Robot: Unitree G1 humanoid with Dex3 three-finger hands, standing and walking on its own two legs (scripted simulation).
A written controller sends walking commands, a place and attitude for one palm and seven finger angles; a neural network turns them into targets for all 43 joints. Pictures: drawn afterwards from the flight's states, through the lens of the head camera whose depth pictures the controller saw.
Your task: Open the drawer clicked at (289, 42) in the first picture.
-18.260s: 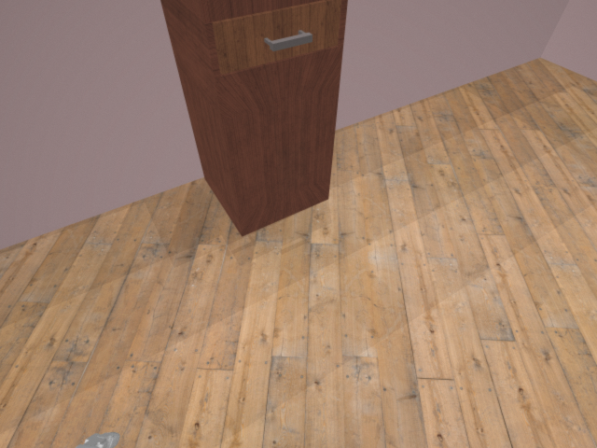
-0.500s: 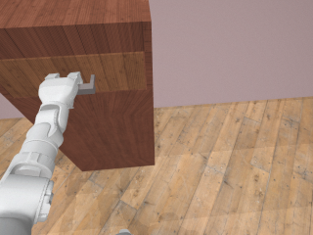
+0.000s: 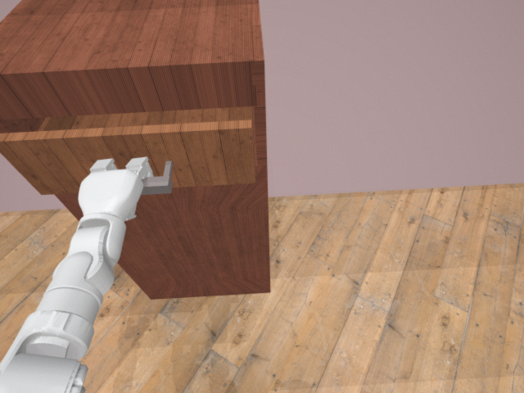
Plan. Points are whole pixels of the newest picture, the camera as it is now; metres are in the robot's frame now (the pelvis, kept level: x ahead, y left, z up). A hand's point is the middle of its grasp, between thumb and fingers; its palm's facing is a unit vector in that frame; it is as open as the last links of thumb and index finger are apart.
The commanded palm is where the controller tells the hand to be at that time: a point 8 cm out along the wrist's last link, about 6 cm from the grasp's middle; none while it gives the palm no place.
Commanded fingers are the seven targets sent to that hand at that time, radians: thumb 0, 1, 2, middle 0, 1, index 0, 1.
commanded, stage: pull the drawer open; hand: left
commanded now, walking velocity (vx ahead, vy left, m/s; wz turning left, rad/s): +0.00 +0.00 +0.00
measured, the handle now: (132, 177) +0.45 +0.23 +0.06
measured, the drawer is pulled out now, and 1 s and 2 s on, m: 0.05 0.17 0.29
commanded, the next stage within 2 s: none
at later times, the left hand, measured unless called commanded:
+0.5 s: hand (120, 238) +0.35 +0.23 +0.04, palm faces -0.02 -0.06 -1.00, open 5.4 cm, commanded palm +0.31 +0.24 +0.10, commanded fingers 0.00 0.90 0.90 -0.40 -1.35 -0.40 -1.35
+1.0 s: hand (110, 280) +0.28 +0.23 +0.04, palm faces +0.01 -0.09 -1.00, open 5.5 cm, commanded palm +0.25 +0.24 +0.10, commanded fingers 0.00 0.90 0.90 -0.40 -1.35 -0.40 -1.35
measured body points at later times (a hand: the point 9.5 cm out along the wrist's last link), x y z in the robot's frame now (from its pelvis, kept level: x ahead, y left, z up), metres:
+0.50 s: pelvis -0.01 -0.01 +0.00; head +0.03 -0.03 +0.45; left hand +0.34 +0.23 +0.09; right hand +0.13 -0.26 -0.13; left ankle +0.01 +0.13 -0.71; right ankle -0.06 -0.13 -0.71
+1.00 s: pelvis -0.01 -0.01 +0.00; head +0.02 -0.04 +0.45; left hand +0.27 +0.23 +0.09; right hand +0.17 -0.25 -0.11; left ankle +0.01 +0.13 -0.71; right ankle -0.06 -0.13 -0.71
